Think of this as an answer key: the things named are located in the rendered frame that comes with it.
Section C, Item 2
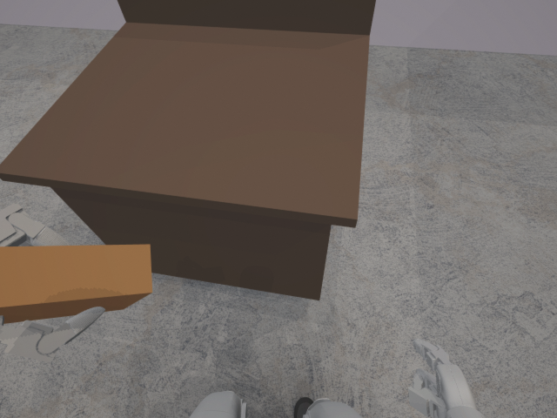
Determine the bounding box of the robot left thigh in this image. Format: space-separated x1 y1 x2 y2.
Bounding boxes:
190 392 247 418

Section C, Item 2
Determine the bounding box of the robot right shin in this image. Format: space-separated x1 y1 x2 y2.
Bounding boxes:
307 398 331 410

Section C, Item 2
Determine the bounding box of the sponge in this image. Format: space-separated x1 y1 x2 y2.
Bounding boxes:
0 244 152 324

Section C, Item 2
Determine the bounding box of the table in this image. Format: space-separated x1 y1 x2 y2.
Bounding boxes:
0 0 376 300

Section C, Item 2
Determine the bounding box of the right robot hand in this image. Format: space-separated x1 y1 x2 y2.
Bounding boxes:
408 338 478 418

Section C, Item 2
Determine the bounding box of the left robot hand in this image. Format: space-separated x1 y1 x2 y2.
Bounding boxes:
0 204 105 362

